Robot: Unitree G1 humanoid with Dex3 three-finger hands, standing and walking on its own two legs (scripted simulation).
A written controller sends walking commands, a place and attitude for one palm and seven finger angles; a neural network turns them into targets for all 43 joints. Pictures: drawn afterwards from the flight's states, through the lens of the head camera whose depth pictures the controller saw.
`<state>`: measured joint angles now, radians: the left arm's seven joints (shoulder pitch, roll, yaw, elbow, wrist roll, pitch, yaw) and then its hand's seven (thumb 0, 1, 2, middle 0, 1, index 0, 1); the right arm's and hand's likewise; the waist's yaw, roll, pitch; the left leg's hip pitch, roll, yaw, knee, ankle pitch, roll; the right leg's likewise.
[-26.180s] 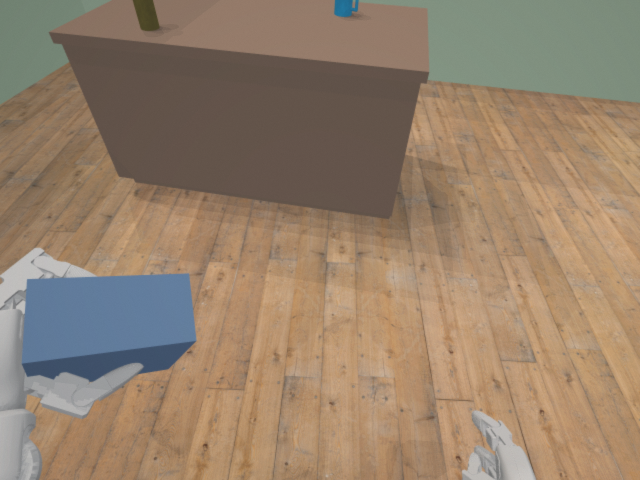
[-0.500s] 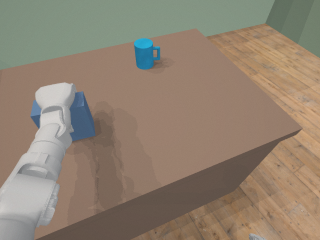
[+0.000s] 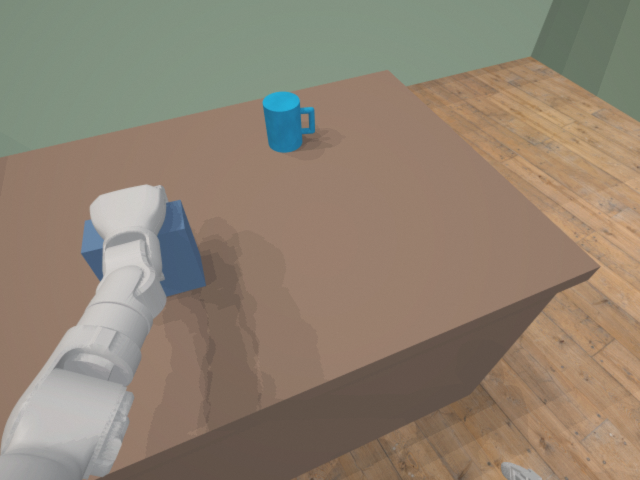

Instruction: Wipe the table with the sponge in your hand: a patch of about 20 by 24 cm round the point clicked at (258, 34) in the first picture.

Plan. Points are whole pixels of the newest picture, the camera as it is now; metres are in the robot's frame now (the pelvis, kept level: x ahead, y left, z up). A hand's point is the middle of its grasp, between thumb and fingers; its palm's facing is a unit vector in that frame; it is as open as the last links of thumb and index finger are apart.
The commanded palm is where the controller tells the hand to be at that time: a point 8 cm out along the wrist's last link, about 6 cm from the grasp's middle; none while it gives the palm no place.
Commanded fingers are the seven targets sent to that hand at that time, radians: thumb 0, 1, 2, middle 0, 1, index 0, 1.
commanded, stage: wipe back along the middle lane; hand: left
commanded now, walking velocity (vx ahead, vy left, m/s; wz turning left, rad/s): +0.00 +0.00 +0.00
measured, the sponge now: (154, 264) +0.40 +0.27 +0.01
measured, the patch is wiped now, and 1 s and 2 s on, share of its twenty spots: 0.40 0.65 0.70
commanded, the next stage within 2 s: slide across to the third lane in 1.42 s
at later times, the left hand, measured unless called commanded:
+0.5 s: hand (153, 269) +0.36 +0.24 +0.06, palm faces -0.02 -0.03 -1.00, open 10.3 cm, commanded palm +0.33 +0.22 +0.10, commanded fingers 0.00 0.10 1.30 -1.20 -1.60 -1.20 -1.60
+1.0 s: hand (162, 295) +0.32 +0.22 +0.06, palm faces +0.01 -0.03 -1.00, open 10.3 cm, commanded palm +0.28 +0.19 +0.10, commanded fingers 0.00 0.10 1.30 -1.20 -1.60 -1.20 -1.60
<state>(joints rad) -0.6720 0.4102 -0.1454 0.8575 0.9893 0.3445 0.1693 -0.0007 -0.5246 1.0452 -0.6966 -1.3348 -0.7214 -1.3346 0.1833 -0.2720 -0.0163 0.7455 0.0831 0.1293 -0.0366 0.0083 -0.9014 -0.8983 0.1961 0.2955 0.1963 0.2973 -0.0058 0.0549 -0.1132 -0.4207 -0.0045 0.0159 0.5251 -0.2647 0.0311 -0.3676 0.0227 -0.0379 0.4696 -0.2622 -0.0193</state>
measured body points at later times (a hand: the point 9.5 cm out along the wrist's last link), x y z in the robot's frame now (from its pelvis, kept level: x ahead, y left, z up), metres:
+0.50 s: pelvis -0.01 +0.00 +0.00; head +0.00 -0.02 +0.45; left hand +0.36 +0.24 +0.12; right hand +0.20 -0.23 -0.10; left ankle -0.01 +0.10 -0.74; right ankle -0.02 -0.11 -0.74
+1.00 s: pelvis -0.01 -0.01 +0.00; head -0.02 -0.04 +0.45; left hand +0.32 +0.22 +0.11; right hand +0.21 -0.23 -0.10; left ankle -0.01 +0.10 -0.74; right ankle -0.02 -0.11 -0.74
